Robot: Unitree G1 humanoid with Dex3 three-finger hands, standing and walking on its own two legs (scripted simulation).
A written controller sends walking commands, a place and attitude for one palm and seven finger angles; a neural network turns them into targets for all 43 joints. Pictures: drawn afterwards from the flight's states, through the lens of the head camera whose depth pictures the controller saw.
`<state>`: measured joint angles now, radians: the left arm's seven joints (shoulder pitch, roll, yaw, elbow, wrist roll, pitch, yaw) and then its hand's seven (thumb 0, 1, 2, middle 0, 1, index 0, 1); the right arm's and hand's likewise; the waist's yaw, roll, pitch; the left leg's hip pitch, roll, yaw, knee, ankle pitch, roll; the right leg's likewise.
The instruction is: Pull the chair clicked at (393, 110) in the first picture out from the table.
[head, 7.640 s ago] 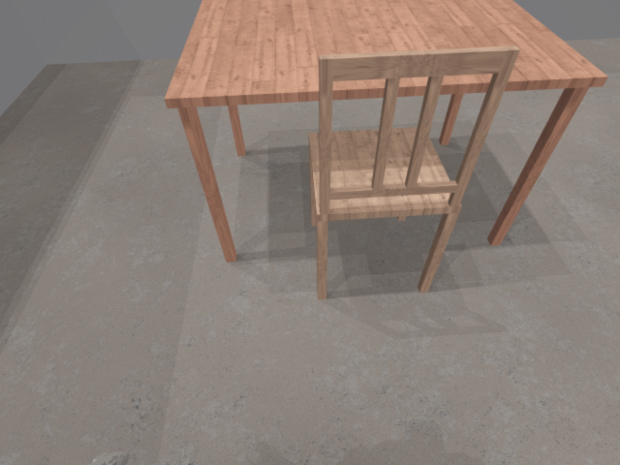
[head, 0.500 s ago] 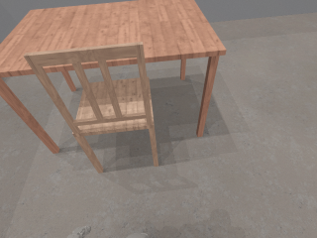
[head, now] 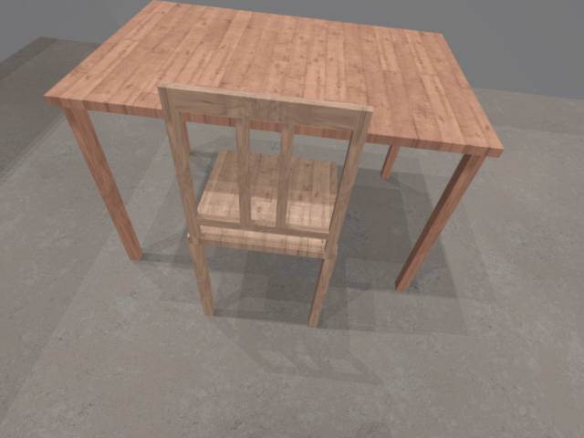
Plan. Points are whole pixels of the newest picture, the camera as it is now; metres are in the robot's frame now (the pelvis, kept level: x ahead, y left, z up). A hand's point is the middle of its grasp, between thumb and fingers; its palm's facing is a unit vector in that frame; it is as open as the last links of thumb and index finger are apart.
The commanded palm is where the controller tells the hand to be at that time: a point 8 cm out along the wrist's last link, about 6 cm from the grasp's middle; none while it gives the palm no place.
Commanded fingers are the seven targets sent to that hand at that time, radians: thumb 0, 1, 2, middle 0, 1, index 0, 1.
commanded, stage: take the last steps up to it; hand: left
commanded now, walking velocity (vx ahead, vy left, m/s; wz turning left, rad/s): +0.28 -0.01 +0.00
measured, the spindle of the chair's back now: (244, 175) +0.66 +0.16 -0.07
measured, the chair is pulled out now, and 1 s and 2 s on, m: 0.00 0.00 0.00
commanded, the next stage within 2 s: come to a stop and stand still in 0.34 s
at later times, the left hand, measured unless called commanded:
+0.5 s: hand (211, 380) +0.24 +0.15 -0.17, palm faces +0.07 -0.98 -0.21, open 7.2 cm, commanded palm none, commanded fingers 0.00 0.90 0.90 -0.20 -0.30 -0.20 -0.30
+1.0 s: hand (188, 394) +0.22 +0.19 -0.18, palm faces +0.02 -0.97 -0.24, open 7.4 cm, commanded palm none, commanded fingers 0.00 0.90 0.90 -0.20 -0.30 -0.20 -0.30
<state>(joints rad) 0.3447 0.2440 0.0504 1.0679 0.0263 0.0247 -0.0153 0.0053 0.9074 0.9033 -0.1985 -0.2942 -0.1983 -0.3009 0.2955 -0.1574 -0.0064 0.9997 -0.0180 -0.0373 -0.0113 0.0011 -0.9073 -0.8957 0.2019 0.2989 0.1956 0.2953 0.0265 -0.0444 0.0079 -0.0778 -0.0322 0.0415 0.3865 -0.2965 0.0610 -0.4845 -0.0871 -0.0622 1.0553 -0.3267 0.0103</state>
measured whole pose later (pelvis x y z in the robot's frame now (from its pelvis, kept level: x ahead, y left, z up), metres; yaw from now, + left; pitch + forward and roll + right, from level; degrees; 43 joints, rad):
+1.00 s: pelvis +0.19 -0.01 -0.01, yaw -2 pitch +0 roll +0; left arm 0.22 0.19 0.05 1.02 0.01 0.05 0.03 0.00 0.91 0.90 -0.20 -0.29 -0.20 -0.30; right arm 0.09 -0.15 -0.04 0.99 -0.02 0.03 -0.03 0.00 -0.91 -0.90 0.21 0.30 0.20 0.30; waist 0.02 0.01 0.09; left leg -0.33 0.04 0.06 0.48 -0.16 0.00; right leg -0.30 -0.01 -0.01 0.81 -0.51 0.02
